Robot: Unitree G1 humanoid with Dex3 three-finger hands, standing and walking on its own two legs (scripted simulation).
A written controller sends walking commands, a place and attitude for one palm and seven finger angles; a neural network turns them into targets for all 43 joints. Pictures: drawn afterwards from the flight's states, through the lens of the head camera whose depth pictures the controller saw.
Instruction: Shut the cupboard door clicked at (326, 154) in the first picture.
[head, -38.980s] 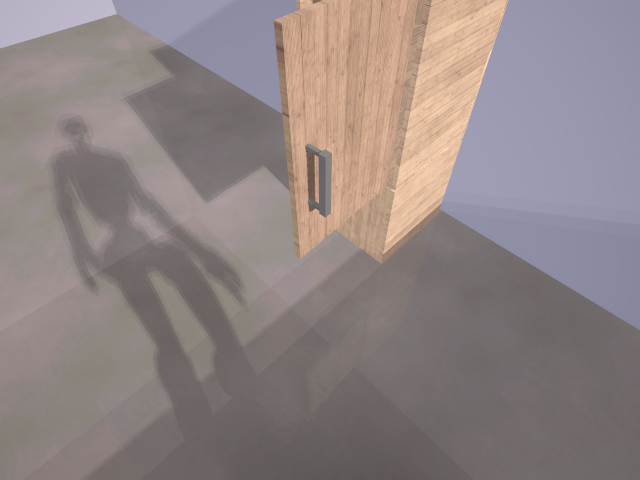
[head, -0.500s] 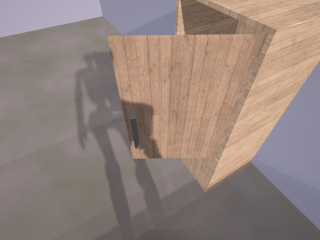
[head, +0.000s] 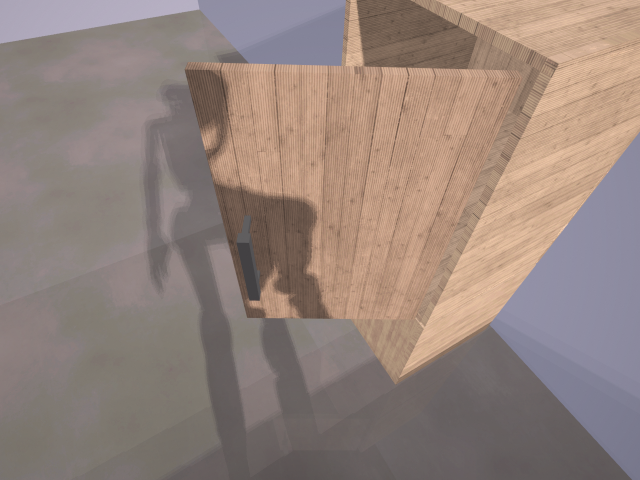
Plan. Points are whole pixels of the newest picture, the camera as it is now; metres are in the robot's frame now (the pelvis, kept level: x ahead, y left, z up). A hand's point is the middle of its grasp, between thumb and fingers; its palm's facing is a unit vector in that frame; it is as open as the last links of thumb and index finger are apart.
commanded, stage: shuffle to correct the standing spot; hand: left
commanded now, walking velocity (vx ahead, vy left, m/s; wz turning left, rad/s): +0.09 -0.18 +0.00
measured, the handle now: (251, 260) +0.47 +0.15 -0.08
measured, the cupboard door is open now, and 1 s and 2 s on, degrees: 60 60 60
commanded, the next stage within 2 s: come to a stop and stand still in 0.42 s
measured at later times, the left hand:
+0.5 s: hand out of the picture +0.09 +0.14 -0.17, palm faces +0.04 -0.99 -0.14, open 7.4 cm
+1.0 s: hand out of the picture +0.10 +0.11 -0.17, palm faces +0.09 -0.97 -0.23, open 7.3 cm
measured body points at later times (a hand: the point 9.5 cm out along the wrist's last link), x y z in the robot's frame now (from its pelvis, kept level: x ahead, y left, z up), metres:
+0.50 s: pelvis +0.06 -0.03 +0.01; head +0.09 +0.01 +0.46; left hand +0.08 +0.20 -0.16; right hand +0.09 -0.27 -0.12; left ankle +0.06 +0.07 -0.73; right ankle +0.04 -0.21 -0.65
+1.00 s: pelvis +0.05 -0.08 +0.00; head +0.09 -0.07 +0.45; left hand +0.09 +0.16 -0.15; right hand +0.13 -0.32 -0.15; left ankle +0.06 +0.01 -0.72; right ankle +0.08 -0.23 -0.73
